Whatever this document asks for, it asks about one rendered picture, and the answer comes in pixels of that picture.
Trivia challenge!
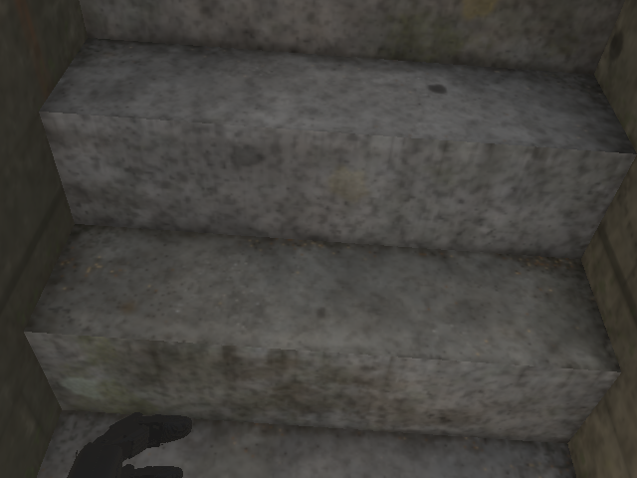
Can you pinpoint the robot left hand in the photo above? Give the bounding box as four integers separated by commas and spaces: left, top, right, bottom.
67, 412, 192, 478

